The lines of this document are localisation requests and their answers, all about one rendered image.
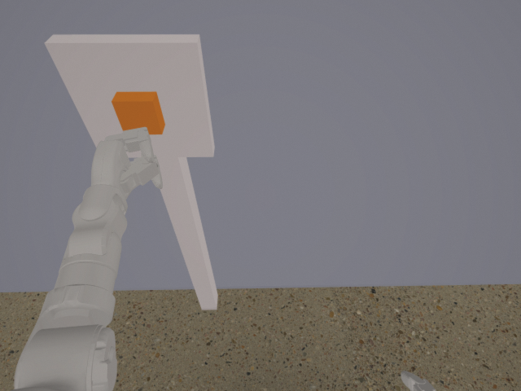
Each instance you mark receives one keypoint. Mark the panel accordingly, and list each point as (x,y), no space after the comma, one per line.
(96,66)

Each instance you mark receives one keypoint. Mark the left robot forearm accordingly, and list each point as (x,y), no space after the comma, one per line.
(84,287)

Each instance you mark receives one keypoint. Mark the right robot hand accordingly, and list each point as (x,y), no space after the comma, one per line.
(414,383)

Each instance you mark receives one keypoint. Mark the button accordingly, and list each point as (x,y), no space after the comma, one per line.
(139,109)

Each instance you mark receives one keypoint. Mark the left robot upper arm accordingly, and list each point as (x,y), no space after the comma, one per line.
(81,358)

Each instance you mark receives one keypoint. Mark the left robot hand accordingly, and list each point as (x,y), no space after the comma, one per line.
(111,165)

